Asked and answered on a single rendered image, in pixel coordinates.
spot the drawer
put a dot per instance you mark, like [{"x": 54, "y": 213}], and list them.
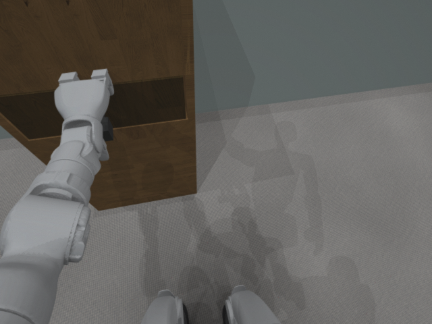
[{"x": 133, "y": 103}]

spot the robot shin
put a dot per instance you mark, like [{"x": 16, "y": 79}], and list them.
[
  {"x": 238, "y": 289},
  {"x": 165, "y": 293}
]

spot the left robot hand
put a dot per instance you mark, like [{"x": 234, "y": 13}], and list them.
[{"x": 85, "y": 97}]

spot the left robot shin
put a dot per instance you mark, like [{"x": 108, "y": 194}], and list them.
[{"x": 165, "y": 293}]

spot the left robot upper arm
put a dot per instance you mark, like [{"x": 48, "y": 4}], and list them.
[{"x": 45, "y": 234}]

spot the cabinet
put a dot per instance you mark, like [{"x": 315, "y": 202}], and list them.
[{"x": 133, "y": 40}]

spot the left robot forearm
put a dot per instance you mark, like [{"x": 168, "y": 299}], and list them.
[{"x": 72, "y": 168}]

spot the handle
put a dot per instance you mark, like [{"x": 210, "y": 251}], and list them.
[{"x": 107, "y": 129}]

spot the right robot shin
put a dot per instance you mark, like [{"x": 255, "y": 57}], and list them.
[{"x": 238, "y": 289}]

